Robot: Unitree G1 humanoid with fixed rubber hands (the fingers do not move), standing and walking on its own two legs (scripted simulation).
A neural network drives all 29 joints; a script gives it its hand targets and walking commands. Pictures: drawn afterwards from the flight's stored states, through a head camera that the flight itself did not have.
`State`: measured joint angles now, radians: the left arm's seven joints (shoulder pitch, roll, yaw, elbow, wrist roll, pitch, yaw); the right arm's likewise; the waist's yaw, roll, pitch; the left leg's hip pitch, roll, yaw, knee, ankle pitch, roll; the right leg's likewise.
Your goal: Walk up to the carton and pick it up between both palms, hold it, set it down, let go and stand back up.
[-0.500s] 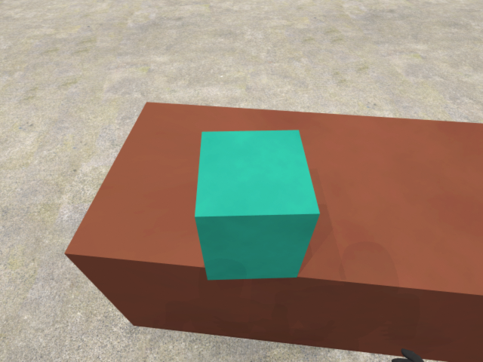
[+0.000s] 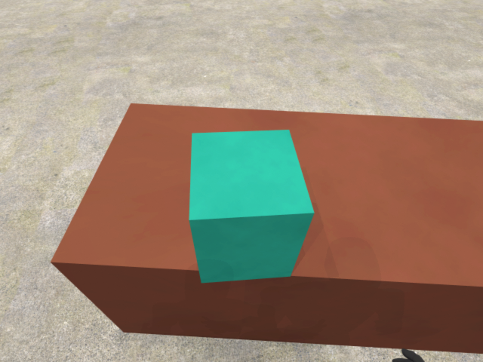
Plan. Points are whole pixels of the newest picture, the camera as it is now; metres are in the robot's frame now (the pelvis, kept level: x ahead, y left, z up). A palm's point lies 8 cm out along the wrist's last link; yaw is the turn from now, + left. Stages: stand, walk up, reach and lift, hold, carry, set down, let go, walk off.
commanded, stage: walk up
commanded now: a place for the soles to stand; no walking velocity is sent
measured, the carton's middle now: (243, 208) +0.42 +0.00 -0.04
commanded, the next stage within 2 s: reach and lift in 1.32 s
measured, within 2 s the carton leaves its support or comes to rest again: neither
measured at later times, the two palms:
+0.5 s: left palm out of the picture +0.09 +0.28 -0.10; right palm out of the picture +0.07 -0.30 -0.12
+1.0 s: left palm out of the picture +0.11 +0.27 -0.11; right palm out of the picture +0.07 -0.31 -0.11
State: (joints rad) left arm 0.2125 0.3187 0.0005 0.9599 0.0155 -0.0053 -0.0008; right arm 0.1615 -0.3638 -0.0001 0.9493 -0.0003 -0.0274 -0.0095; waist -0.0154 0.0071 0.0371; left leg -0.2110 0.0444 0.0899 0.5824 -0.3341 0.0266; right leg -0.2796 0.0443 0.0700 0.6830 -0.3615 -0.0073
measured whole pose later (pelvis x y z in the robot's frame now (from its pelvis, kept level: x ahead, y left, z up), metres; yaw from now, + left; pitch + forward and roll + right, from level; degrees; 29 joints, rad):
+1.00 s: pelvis +0.00 -0.01 +0.00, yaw -3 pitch -2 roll +0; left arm 0.16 0.33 0.00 0.96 0.01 -0.03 0.00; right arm 0.16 -0.37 0.00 0.95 0.00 -0.02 0.00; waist -0.01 0.01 0.05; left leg -0.21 0.06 0.12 0.58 -0.34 0.01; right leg -0.26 0.04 0.06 0.57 -0.27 -0.01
